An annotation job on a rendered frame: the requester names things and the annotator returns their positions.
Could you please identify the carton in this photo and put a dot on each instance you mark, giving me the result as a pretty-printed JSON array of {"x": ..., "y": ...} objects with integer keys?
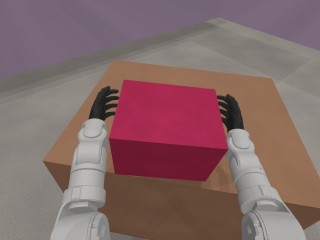
[{"x": 167, "y": 131}]

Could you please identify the left robot upper arm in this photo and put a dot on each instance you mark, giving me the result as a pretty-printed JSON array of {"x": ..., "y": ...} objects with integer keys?
[{"x": 83, "y": 226}]

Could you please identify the right robot upper arm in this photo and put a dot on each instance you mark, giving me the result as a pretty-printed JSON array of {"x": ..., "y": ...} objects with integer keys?
[{"x": 270, "y": 225}]

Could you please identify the robot left forearm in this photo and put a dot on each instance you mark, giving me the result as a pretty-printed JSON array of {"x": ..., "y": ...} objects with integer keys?
[{"x": 86, "y": 191}]

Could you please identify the left robot hand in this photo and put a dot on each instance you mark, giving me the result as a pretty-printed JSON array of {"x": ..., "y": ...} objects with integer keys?
[{"x": 99, "y": 107}]

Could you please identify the right robot hand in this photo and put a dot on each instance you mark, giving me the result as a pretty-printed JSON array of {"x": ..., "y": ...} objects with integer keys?
[{"x": 233, "y": 115}]

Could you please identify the robot right forearm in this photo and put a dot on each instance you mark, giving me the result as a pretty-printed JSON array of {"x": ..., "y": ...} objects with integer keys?
[{"x": 249, "y": 177}]

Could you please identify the pedestal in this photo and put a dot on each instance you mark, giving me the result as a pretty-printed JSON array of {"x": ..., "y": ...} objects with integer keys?
[{"x": 156, "y": 208}]

